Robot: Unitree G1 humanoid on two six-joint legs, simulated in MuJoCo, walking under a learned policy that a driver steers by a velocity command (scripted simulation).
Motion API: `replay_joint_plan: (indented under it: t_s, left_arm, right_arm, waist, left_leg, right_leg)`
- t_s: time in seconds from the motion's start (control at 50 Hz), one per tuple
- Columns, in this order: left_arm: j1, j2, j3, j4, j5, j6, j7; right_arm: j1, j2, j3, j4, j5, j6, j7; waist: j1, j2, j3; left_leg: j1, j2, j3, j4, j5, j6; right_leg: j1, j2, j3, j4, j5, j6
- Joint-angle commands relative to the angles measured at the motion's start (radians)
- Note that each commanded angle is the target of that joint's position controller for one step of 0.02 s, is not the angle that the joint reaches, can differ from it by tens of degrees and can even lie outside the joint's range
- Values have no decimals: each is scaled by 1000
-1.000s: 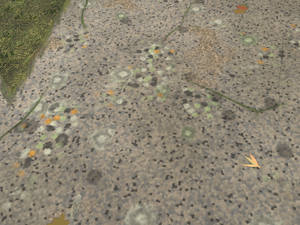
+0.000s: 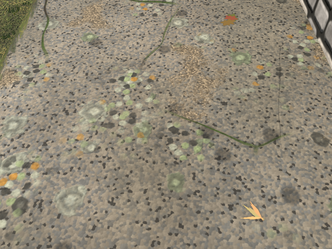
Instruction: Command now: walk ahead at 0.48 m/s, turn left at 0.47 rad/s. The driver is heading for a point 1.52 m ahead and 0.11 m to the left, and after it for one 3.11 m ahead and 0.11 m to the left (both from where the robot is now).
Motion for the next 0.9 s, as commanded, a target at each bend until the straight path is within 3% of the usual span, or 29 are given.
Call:
replay_joint_plan:
  t_s: [0.02,0.06,0.1,0.12,0.14,0.16,0.18,0.2,0.22,0.24,0.26,0.3,0.36,0.42,0.5,0.58,0.64,0.68,0.7,0.72,0.74,0.76,0.78,0.8,0.82,0.84,0.9]
  left_arm:
    - [-3,134,21,-35,-2,-15,11]
    - [3,161,25,-25,-1,-9,19]
    - [-6,195,34,-24,3,6,29]
    - [-11,211,39,-29,6,16,29]
    - [-19,219,41,-37,5,24,25]
    - [-3,179,33,-64,9,21,15]
    - [17,100,23,-140,-11,13,-5]
    - [-110,176,34,-168,-2,0,-8]
    - [-143,161,28,-184,-12,-14,-12]
    - [-127,157,26,-171,-11,-20,-9]
    - [-127,151,27,-170,6,-7,-7]
    - [-90,135,23,-166,31,33,-13]
    - [-151,121,21,-199,31,61,-22]
    - [-270,125,21,-238,26,64,-26]
    - [-363,115,15,-258,14,58,-37]
    - [-464,113,6,-292,4,50,-47]
    - [-426,125,10,-290,-1,42,-50]
    - [-272,154,25,-240,-2,39,-38]
    - [-129,165,34,-191,3,30,-31]
    - [21,190,44,-150,23,18,-21]
    - [99,330,82,-149,43,17,-12]
    - [50,288,79,-146,-10,29,-26]
    - [-45,269,78,-163,-35,32,-31]
    - [-100,203,63,-176,-32,33,-32]
    - [-126,166,52,-178,-29,37,-28]
    - [-132,150,46,-169,-31,41,-22]
    - [-114,201,59,-162,-20,38,-23]
  right_arm:
    - [-149,2,18,-113,-3,-13,14]
    - [-132,-18,14,-118,-5,-10,7]
    - [-31,-50,1,-95,-8,-9,-4]
    - [62,-76,-12,-69,-9,-13,-9]
    - [198,-110,-31,-25,-16,-21,-19]
    - [293,-198,-62,-6,-22,-20,-37]
    - [220,-290,-84,-39,-6,-10,-40]
    - [233,-267,-83,-38,21,-2,-43]
    - [181,-222,-72,-30,25,-4,-53]
    - [146,-171,-59,-27,23,-11,-57]
    - [111,-147,-52,-30,24,-21,-62]
    - [90,-126,-40,-35,30,-40,-63]
    - [135,-158,-47,-24,32,-56,-58]
    - [209,-147,-42,-6,32,-58,-59]
    - [283,-126,-28,25,29,-68,-64]
    - [326,-123,-17,50,10,-74,-74]
    - [291,-136,-13,61,-3,-77,-88]
    - [264,-156,-14,64,-11,-78,-95]
    - [251,-161,-14,65,-11,-73,-96]
    - [226,-158,-9,50,2,-77,-98]
    - [293,-81,8,0,43,-85,-92]
    - [308,-132,-5,5,22,-86,-92]
    - [253,-129,-2,-9,7,-82,-91]
    - [192,-126,3,-22,3,-85,-87]
    - [162,-120,3,-33,1,-78,-84]
    - [156,-116,5,-47,-10,-60,-80]
    - [177,-79,13,-61,-11,-15,-78]
  waist:
    - [4,-113,94]
    - [-15,-119,55]
    - [-69,-144,-27]
    - [-107,-147,-87]
    - [-169,-117,-160]
    - [-191,0,-238]
    - [-98,217,-317]
    - [-149,35,-283]
    - [-112,-11,-154]
    - [-62,-85,-63]
    - [-28,-99,-33]
    - [12,-73,-47]
    - [5,-47,-32]
    - [-44,-12,0]
    - [-93,11,-2]
    - [-124,19,30]
    - [-78,28,32]
    - [-6,43,-45]
    - [55,28,-107]
    - [126,5,-180]
    - [92,-222,-310]
    - [45,-189,-380]
    - [8,-111,-258]
    - [5,-45,-151]
    - [-16,-19,-84]
    - [-39,-28,-58]
    - [-67,-61,-94]
  left_leg:
    - [41,-19,74,-169,34,24]
    - [121,-67,113,-224,-19,65]
    - [246,-129,136,-232,-118,116]
    - [359,-155,124,-260,-157,144]
    - [557,-172,92,-338,-152,177]
    - [769,11,-152,-382,-271,232]
    - [996,273,-750,-511,-256,400]
    - [967,261,-740,-590,-217,388]
    - [843,248,-605,-605,-152,357]
    - [698,202,-512,-622,-21,310]
    - [608,148,-438,-628,68,279]
    - [523,89,-353,-646,171,261]
    - [482,41,-310,-671,172,243]
    - [536,31,-301,-696,171,197]
    - [669,36,-240,-695,284,131]
    - [782,78,-198,-698,364,126]
    - [816,112,-139,-651,572,110]
    - [831,114,-95,-470,879,86]
    - [815,91,-67,-283,924,69]
    - [655,60,-41,-45,728,48]
    - [288,-108,32,415,104,-22]
    - [157,-191,-71,563,-440,-23]
    - [114,-112,-127,577,-371,-26]
    - [95,-76,-115,523,-326,-33]
    - [104,-49,-108,458,-314,-37]
    - [135,-32,-104,393,-307,-50]
    - [199,-46,-72,290,-277,-85]
  right_leg:
    - [-90,-275,25,-46,664,-67]
    - [-22,-289,-8,46,927,-54]
    - [27,-302,-31,244,1184,-51]
    - [8,-310,-27,401,1176,-56]
    - [-89,-293,-34,625,1013,-46]
    - [-302,-234,-40,944,535,-23]
    - [-715,-2,72,1300,-230,36]
    - [-821,-44,252,1318,-148,23]
    - [-842,-97,255,1246,-51,16]
    - [-787,-133,246,1141,-12,19]
    - [-728,-155,254,1073,-9,30]
    - [-642,-163,248,999,-8,58]
    - [-675,-165,217,885,68,91]
    - [-764,-168,201,739,204,100]
    - [-792,-153,174,578,331,68]
    - [-802,-117,141,459,319,17]
    - [-689,-64,130,378,225,-39]
    - [-502,11,111,358,138,-79]
    - [-366,40,106,292,171,-99]
    - [-134,-45,202,258,277,-139]
    - [183,-361,656,299,583,-305]
    - [207,-435,884,212,919,-382]
    - [79,-404,727,220,933,-366]
    - [-48,-353,613,185,936,-334]
    - [-147,-297,539,149,897,-292]
    - [-225,-251,491,123,886,-262]
    - [-308,-195,426,121,980,-238]
Keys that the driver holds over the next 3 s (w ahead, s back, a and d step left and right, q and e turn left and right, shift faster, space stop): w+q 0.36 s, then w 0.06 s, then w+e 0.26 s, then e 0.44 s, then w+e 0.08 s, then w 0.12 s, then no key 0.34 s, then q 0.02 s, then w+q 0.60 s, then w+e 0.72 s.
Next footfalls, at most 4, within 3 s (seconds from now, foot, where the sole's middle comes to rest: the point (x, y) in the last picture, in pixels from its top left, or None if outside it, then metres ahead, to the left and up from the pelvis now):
0.14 left None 0.24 0.08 -0.77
0.72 right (179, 218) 0.59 0.01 -0.77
1.32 left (138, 197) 0.68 0.18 -0.77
1.70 right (187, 188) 0.73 -0.03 -0.77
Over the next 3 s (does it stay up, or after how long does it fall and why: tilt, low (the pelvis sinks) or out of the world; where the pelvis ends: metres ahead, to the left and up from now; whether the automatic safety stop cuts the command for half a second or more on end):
stays up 1.25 0.16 0.01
